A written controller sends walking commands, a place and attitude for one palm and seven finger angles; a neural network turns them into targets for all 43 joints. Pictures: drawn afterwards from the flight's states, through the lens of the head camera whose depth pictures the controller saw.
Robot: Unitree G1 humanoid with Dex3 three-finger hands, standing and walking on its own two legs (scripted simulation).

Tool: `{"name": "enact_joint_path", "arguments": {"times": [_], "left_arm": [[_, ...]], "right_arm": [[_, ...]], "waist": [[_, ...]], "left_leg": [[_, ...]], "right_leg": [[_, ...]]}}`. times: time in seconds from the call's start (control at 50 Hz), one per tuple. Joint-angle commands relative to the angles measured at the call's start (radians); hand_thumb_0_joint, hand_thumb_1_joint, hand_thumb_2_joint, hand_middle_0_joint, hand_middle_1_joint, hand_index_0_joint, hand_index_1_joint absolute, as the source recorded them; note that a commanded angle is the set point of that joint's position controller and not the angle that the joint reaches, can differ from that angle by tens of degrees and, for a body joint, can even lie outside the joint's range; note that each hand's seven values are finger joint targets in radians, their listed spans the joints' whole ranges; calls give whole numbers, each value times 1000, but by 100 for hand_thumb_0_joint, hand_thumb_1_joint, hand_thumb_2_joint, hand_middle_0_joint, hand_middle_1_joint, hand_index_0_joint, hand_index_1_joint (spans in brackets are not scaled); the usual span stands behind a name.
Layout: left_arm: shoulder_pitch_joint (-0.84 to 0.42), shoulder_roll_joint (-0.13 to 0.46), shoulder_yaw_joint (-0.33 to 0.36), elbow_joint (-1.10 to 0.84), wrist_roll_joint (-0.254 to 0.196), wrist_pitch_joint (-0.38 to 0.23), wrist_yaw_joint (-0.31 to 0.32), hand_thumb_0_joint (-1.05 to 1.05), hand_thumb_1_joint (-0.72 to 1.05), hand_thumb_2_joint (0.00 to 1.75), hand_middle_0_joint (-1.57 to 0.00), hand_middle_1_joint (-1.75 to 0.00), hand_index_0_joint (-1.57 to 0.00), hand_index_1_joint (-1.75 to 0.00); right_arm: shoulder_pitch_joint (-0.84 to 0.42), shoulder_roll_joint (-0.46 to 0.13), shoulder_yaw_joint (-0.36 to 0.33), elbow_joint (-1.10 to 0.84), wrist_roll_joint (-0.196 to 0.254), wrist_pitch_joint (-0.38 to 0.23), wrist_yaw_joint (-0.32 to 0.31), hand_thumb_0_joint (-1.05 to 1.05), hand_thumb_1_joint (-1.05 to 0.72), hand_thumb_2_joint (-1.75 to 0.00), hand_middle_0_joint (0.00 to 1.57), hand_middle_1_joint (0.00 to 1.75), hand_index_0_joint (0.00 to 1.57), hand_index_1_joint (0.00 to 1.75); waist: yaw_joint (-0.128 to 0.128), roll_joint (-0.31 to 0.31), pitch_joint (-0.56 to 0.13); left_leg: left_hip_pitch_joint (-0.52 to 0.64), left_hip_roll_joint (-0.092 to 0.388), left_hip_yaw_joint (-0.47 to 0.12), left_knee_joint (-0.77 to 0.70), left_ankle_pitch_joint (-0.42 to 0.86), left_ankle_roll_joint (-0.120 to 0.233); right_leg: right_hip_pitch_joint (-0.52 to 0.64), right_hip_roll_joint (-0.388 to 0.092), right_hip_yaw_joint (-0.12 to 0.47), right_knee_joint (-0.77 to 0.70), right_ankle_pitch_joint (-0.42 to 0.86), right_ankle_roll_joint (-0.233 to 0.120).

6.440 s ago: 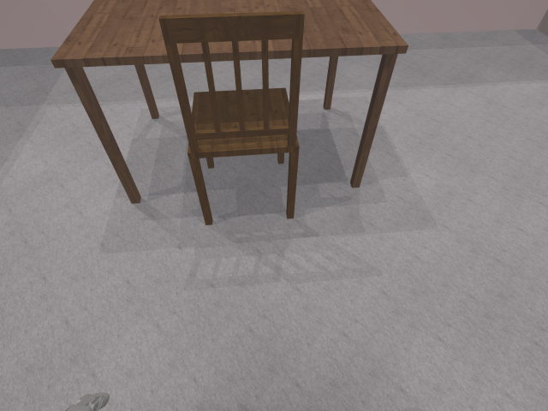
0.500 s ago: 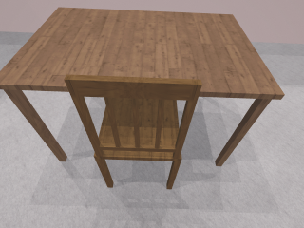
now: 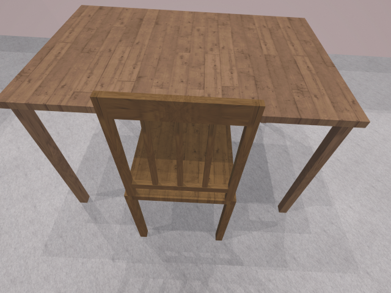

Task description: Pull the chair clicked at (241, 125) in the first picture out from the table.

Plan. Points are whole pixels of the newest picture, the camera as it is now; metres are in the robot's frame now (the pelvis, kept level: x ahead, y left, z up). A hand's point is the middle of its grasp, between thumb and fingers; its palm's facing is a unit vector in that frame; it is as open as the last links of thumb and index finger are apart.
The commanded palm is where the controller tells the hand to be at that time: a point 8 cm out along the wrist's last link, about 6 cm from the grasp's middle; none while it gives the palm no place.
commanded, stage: raise the hand toward the chair's back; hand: left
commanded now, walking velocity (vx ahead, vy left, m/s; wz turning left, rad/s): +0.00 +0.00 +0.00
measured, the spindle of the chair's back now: (179, 157) +0.49 +0.08 -0.09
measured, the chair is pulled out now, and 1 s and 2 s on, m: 0.00 0.00 0.00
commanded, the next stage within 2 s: none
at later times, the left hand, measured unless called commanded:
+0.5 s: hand out of the picture +0.13 +0.18 -0.05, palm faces +0.09 -0.99 -0.05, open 10.6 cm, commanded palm +0.13 +0.23 -0.05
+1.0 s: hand (105, 265) +0.18 +0.20 -0.05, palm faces +0.05 -1.00 -0.04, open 14.9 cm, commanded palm +0.15 +0.25 -0.04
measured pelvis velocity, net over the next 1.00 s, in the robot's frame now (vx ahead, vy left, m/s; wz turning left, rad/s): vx -0.05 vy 0.00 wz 0.01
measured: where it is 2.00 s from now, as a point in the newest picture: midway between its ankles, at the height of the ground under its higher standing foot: outside the picture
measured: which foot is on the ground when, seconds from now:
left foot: down 0.00-1.00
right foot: down 0.00-1.00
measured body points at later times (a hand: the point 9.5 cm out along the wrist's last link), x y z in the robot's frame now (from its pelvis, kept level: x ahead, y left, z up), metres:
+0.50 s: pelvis -0.07 -0.04 -0.11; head -0.02 -0.02 +0.34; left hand +0.11 +0.23 -0.05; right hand +0.16 -0.26 -0.16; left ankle +0.04 +0.10 -0.73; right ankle -0.07 -0.13 -0.73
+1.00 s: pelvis -0.05 +0.00 -0.09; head +0.02 +0.02 +0.35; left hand +0.17 +0.25 -0.04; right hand +0.13 -0.25 -0.17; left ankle +0.04 +0.10 -0.73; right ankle -0.07 -0.13 -0.73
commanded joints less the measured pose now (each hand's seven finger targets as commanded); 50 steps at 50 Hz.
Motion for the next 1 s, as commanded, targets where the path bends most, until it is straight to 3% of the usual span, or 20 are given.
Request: {"name": "enact_joint_path", "arguments": {"times": [0.0,0.04,0.06,0.1,0.12,0.16,0.18,0.2,0.24,0.28,0.32,0.34,0.36,0.4,0.48,0.58,0.64,0.68,0.78,0.98], "left_arm": [[-142,-16,-25,-657,-100,-154,30,0,78,85,-19,-28,-19,-28],[-81,54,87,-480,-88,-253,-25,0,74,83,-18,-27,-18,-27],[-22,3,82,-374,-97,-329,-74,0,71,82,-18,-27,-18,-27],[93,-19,126,-286,-133,-497,-206,0,67,80,-18,-26,-18,-26],[97,-10,138,-293,-158,-578,-280,0,64,79,-17,-26,-17,-26],[87,79,216,-275,-189,-674,-411,0,60,77,-17,-25,-17,-25],[57,115,250,-315,-206,-669,-434,0,57,76,-17,-25,-17,-25],[41,141,281,-342,-221,-638,-440,0,55,75,-16,-25,-16,-25],[-50,182,314,-458,-244,-587,-417,0,50,73,-16,-24,-16,-24],[-201,192,290,-624,-247,-597,-372,0,46,71,-16,-23,-16,-23],[-297,201,258,-793,-224,-664,-325,0,41,69,-15,-22,-15,-22],[-366,218,238,-865,-211,-692,-311,0,39,68,-15,-22,-15,-22],[-373,207,208,-882,-202,-714,-309,0,36,67,-15,-22,-15,-22],[-334,181,161,-793,-206,-715,-334,0,32,65,-14,-21,-14,-21],[-287,200,184,-641,-236,-611,-415,0,22,61,-13,-19,-13,-19],[-187,211,283,-643,-257,-484,-379,0,11,56,-12,-18,-12,-18],[-125,202,314,-645,-242,-496,-324,0,4,53,-11,-16,-11,-16],[-135,172,279,-667,-231,-530,-307,0,-1,51,-11,-16,-11,-16],[-114,146,229,-661,-209,-590,-301,0,-13,46,-10,-14,-10,-14],[-144,161,211,-767,-197,-594,-272,0,-36,36,-7,-10,-7,-10]], "right_arm": [[-42,-183,-65,-272,32,-201,-30,0,-90,-90,20,30,20,30],[-71,-204,-80,-324,5,-191,-23,0,-90,-90,20,30,20,30],[-94,-195,-80,-342,-12,-183,-16,0,-90,-90,20,30,20,30],[-147,-195,-103,-387,-28,-173,5,0,-90,-90,20,30,20,30],[-175,-194,-110,-420,-27,-173,18,0,-90,-90,20,30,20,30],[-201,-193,-118,-491,-9,-169,43,0,-90,-90,20,30,20,30],[-211,-194,-121,-532,-1,-161,43,0,-90,-90,20,30,20,30],[-222,-193,-119,-568,7,-148,38,0,-90,-90,20,30,20,30],[-227,-191,-110,-609,14,-120,21,0,-90,-90,20,30,20,30],[-196,-176,-100,-628,13,-116,1,0,-90,-90,20,30,20,30],[-159,-165,-91,-611,-1,-127,-21,0,-90,-90,20,30,20,30],[-146,-170,-86,-598,-6,-135,-32,0,-90,-90,20,30,20,30],[-138,-169,-80,-586,-11,-145,-41,0,-90,-90,20,30,20,30],[-118,-176,-66,-547,-9,-163,-51,0,-90,-90,20,30,20,30],[-118,-192,-58,-514,6,-179,-65,0,-90,-90,20,30,20,30],[-140,-171,-72,-522,11,-158,-55,0,-90,-90,20,30,20,30],[-152,-152,-80,-507,3,-147,-43,0,-90,-90,20,30,20,30],[-141,-154,-83,-504,-1,-145,-34,0,-90,-90,20,30,20,30],[-125,-171,-87,-507,-4,-149,-22,0,-90,-90,20,30,20,30],[-114,-187,-83,-536,-1,-129,-21,0,-90,-90,20,30,20,30]], "waist": [[-70,117,-127],[-81,-50,-83],[-61,-157,-83],[9,-240,-165],[32,-222,-201],[64,-13,-259],[70,25,-304],[75,-10,-326],[62,18,-325],[14,69,-317],[-20,129,-340],[-51,111,-355],[-55,161,-360],[-83,134,-294],[-64,102,-309],[0,61,-428],[14,49,-428],[-4,45,-420],[-18,76,-408],[-28,146,-434]], "left_leg": [[167,69,-169,-28,195,-24],[-41,17,-136,118,0,-21],[-116,20,-130,190,22,-22],[-275,22,-109,314,31,-37],[-347,15,-100,362,2,-41],[-400,7,-78,438,-21,-48],[-413,3,-62,464,-52,-39],[-443,-2,-54,476,-90,-32],[-481,0,-59,492,-172,-24],[-501,10,-67,531,-255,-12],[-463,26,-81,561,-252,-1],[-463,35,-93,580,-255,4],[-457,37,-99,587,-249,5],[-493,42,-116,597,-269,5],[-531,41,-127,600,-248,7],[-445,38,-127,542,-107,7],[-416,41,-128,519,-39,4],[-403,42,-126,514,-27,4],[-372,48,-134,496,-50,-1],[-272,60,-171,454,-44,-13]], "right_leg": [[-352,28,-89,103,26,-18],[-430,37,-111,43,67,-23],[-504,47,-119,105,80,-23],[-601,59,-114,269,98,-24],[-620,56,-94,323,84,-28],[-634,39,-40,394,70,-47],[-638,35,-20,404,30,-45],[-624,33,2,393,-18,-38],[-658,36,38,364,-152,-28],[-722,29,97,321,-315,-21],[-765,38,99,331,-321,-30],[-793,48,95,348,-311,-28],[-804,49,94,355,-299,-35],[-834,55,79,357,-294,-34],[-799,54,80,350,-274,-27],[-669,49,40,356,-101,-18],[-657,56,-3,387,10,-16],[-681,58,-24,406,33,-15],[-739,64,-58,431,-13,-26],[-756,66,-82,441,-25,-32]]}}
